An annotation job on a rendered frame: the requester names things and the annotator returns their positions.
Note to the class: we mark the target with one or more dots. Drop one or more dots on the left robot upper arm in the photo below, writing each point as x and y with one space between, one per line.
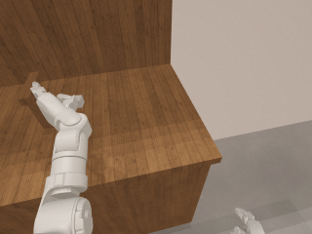
65 216

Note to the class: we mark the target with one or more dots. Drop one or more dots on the tap lever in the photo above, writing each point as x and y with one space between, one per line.
80 101

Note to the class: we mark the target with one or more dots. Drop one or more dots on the left robot hand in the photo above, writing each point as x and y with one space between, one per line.
50 105

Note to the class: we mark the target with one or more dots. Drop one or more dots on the right robot hand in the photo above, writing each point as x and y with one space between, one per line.
253 226

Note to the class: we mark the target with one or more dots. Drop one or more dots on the counter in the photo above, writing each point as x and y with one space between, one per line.
149 153

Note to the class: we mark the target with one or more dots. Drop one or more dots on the robot left forearm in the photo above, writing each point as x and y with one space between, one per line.
70 155

